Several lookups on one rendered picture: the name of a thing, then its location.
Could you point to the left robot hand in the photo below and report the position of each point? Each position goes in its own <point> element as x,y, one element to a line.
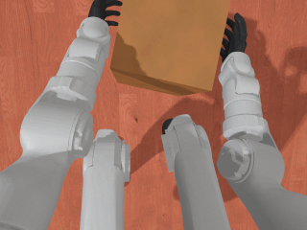
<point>98,9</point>

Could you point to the right robot forearm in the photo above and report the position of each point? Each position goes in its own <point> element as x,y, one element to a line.
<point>243,115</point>

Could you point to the left robot forearm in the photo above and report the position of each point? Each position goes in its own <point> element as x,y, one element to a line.
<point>81,69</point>

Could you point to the robot left thigh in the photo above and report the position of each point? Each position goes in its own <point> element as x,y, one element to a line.
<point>104,185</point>

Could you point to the robot right foot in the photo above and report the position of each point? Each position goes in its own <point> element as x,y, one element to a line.
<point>166,124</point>

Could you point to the right robot hand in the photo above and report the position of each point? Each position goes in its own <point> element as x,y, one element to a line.
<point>236,38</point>

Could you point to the carton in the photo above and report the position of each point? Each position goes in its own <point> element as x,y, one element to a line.
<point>169,46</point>

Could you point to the left robot upper arm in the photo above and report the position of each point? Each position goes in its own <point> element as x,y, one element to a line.
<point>53,136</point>

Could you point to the right robot upper arm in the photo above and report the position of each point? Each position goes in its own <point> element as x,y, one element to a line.
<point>254,171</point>

